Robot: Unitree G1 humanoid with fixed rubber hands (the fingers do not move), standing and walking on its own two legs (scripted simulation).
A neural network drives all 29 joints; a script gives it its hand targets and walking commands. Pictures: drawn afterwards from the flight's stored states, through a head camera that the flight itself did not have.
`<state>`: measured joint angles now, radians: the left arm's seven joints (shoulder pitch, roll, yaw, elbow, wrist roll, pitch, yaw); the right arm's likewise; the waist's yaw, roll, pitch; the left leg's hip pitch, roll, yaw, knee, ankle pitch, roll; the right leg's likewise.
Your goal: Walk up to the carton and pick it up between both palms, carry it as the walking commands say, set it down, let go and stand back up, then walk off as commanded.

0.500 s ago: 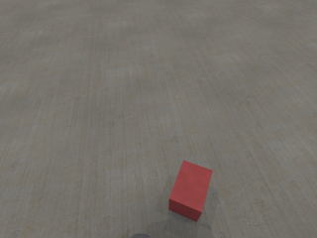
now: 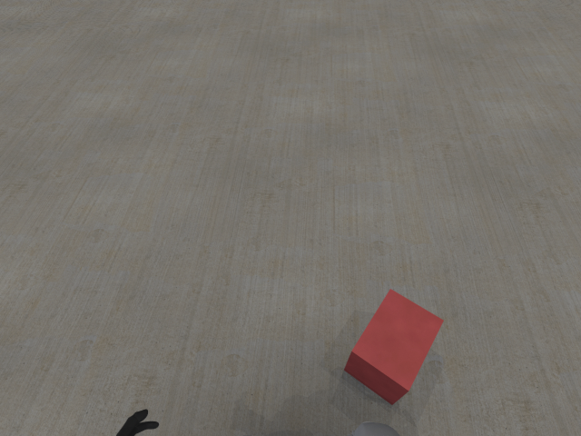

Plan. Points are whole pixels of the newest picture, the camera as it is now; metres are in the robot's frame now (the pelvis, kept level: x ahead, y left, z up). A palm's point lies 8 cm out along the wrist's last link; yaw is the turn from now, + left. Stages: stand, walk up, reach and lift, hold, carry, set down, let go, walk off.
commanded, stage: walk off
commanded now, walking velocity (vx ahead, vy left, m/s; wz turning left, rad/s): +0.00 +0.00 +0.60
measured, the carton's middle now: (391, 346) +0.44 -0.28 -0.66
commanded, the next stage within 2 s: none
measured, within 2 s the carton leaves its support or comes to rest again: neither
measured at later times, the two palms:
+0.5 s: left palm out of the picture -0.05 +0.28 -0.15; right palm (447, 405) +0.18 -0.20 -0.11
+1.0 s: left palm out of the picture -0.04 +0.27 -0.09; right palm (430, 420) +0.17 -0.19 -0.14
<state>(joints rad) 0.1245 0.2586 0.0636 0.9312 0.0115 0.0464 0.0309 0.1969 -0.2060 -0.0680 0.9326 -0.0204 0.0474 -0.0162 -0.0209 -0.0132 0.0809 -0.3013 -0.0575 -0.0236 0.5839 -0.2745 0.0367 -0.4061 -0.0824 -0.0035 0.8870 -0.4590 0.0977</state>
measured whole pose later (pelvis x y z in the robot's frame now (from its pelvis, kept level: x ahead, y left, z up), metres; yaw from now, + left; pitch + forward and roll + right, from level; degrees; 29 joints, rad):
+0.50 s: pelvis -0.02 +0.01 -0.01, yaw +20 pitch -2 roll +0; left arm 0.22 0.26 0.08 0.89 0.02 0.04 0.01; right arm 0.12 -0.24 -0.09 0.86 -0.01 0.04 0.03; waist 0.03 -0.07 0.11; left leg -0.30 0.00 0.08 0.70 -0.36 0.03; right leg -0.31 -0.18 -0.17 0.86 -0.53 0.08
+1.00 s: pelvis -0.02 +0.00 +0.00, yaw +36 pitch -1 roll +0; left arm 0.11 0.17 0.04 0.82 0.02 0.02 0.03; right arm 0.24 -0.26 -0.09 0.89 -0.02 0.06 0.02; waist -0.05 0.08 0.09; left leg -0.43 -0.06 -0.03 0.99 -0.47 -0.02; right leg -0.25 -0.06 -0.11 0.58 -0.30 0.00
